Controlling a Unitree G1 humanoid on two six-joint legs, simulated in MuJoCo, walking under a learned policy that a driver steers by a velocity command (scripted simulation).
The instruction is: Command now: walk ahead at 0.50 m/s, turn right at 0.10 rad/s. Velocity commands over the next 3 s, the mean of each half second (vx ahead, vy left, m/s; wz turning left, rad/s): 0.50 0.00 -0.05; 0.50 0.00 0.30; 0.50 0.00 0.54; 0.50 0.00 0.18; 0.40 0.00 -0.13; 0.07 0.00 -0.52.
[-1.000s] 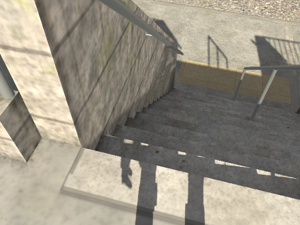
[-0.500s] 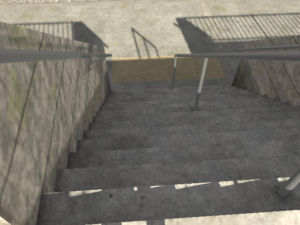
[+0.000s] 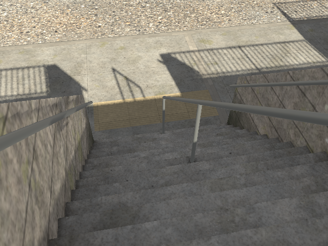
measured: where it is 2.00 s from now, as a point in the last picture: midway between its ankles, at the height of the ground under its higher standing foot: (158, 240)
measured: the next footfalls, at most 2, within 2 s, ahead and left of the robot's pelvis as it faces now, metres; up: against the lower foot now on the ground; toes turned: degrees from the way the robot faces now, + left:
right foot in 0.70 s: +0.37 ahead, -0.22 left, -0.20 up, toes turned +2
left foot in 1.28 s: +0.57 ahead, +0.04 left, -0.41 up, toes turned +20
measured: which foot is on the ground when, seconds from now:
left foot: down 0.00-0.70, up 0.72-1.00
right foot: up 0.00-0.68, down 0.70-1.00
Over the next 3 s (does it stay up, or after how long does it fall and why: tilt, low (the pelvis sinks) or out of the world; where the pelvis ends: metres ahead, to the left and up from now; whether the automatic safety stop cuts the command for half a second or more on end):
stays up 1.13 0.17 -1.02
